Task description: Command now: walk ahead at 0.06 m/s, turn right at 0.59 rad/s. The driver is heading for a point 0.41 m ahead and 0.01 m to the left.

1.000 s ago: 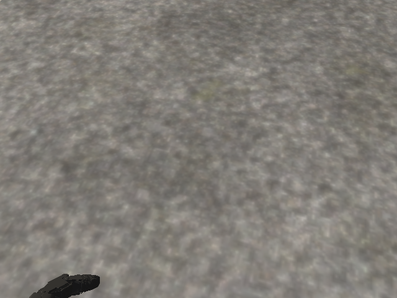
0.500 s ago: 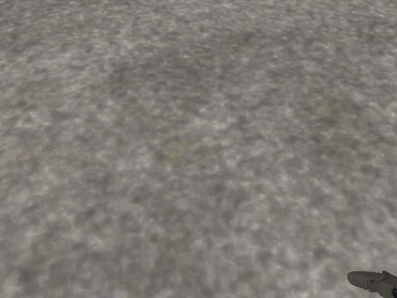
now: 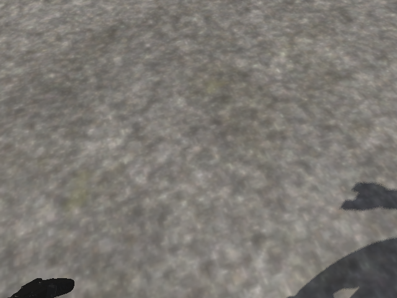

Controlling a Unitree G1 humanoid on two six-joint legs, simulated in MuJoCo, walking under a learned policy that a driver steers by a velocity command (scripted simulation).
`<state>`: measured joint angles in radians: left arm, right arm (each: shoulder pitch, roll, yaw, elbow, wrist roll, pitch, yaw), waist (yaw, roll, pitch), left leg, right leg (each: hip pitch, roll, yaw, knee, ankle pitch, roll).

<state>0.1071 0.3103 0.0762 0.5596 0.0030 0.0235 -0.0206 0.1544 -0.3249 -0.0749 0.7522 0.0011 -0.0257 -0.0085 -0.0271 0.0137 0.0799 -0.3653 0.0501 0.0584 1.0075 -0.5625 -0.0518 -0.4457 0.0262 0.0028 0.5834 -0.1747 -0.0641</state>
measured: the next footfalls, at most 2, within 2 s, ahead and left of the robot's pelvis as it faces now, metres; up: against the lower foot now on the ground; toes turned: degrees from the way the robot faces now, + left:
left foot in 0.34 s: +0.12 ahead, +0.14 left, +0.00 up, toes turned -16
right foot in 0.68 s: +0.01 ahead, -0.10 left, +0.00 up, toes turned -12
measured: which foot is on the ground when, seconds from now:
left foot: up 0.00-0.32, down 0.34-0.70, up 0.72-0.98, down 1.00-1.00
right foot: down 0.00-0.34, up 0.36-0.66, down 0.68-1.00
